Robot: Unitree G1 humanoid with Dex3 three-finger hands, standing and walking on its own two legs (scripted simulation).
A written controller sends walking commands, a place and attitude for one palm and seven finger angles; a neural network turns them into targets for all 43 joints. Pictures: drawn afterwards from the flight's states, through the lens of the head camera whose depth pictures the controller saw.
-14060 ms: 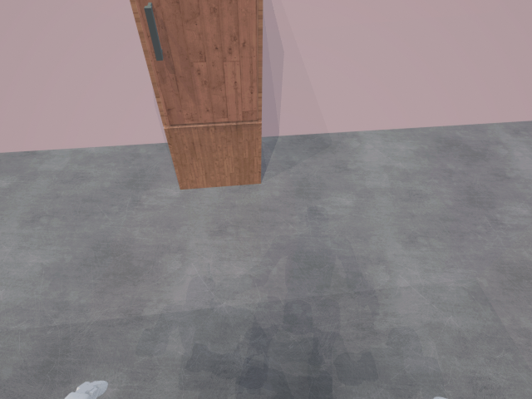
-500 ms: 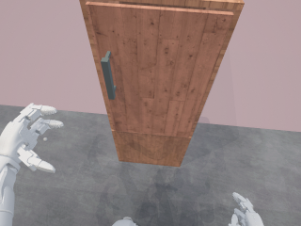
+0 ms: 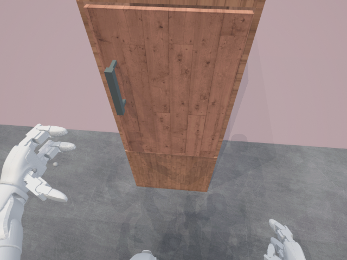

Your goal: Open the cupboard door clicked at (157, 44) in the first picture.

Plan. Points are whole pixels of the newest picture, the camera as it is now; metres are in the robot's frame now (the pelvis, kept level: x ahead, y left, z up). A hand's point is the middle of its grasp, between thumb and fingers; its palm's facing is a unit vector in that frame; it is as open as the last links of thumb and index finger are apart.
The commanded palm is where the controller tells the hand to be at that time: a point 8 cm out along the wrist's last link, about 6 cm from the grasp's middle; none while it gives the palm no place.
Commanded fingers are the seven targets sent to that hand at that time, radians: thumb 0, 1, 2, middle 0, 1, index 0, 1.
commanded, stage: move the hooked fingers beside the handle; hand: left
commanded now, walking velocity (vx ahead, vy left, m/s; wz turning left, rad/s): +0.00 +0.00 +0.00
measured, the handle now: (117, 89) +0.55 +0.21 +0.07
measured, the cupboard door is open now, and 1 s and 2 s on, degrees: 0 0 0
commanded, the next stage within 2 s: none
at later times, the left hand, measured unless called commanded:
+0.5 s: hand (65, 138) +0.36 +0.28 +0.09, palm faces -0.04 -1.00 -0.01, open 14.0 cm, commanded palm +0.33 +0.32 +0.08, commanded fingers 0.00 -0.50 0.30 -0.30 -1.20 -0.30 -1.20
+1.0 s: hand (82, 118) +0.42 +0.26 +0.08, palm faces -0.02 -1.00 -0.01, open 14.0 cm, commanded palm +0.40 +0.31 +0.08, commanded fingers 0.00 -0.50 0.30 -0.30 -1.20 -0.30 -1.20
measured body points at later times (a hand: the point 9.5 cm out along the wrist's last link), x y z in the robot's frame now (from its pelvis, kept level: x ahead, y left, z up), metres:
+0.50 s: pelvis +0.01 +0.01 +0.00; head +0.06 +0.02 +0.44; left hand +0.35 +0.33 +0.09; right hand +0.12 -0.26 -0.10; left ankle +0.06 +0.12 -0.70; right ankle -0.02 -0.10 -0.70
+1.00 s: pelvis +0.00 +0.02 -0.01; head +0.07 +0.03 +0.43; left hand +0.41 +0.31 +0.09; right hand +0.10 -0.25 -0.11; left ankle +0.06 +0.12 -0.70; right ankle -0.02 -0.10 -0.70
